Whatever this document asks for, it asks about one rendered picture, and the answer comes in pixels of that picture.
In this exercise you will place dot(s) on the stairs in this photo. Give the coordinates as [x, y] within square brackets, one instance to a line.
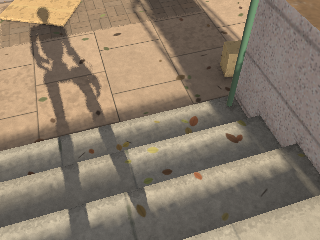
[167, 176]

